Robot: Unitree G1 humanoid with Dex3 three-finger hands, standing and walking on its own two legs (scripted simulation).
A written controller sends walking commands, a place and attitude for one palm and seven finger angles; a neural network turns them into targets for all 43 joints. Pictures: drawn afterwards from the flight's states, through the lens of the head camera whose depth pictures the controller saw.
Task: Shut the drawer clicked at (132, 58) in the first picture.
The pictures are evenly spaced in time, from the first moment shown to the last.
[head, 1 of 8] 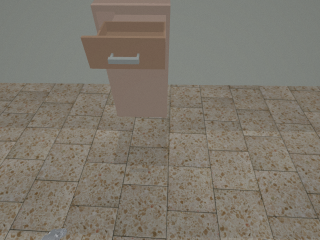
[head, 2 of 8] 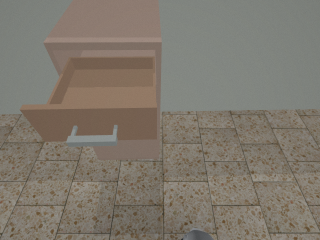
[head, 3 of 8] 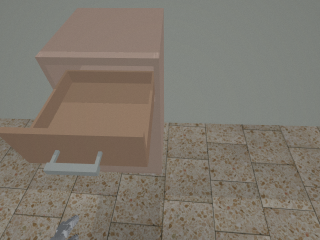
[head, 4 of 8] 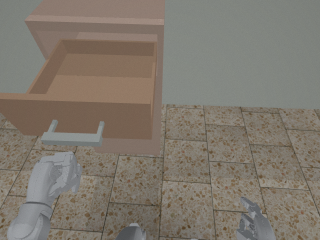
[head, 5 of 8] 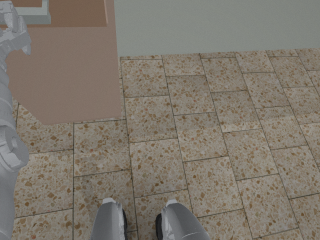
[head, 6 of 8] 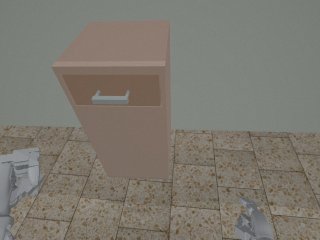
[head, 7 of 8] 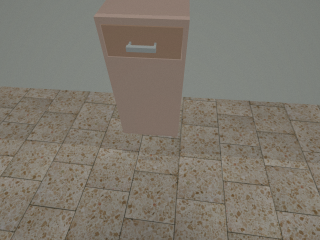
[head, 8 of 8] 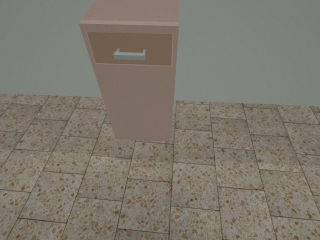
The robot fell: no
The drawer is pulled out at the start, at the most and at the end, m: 0.30 0.30 0.00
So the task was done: yes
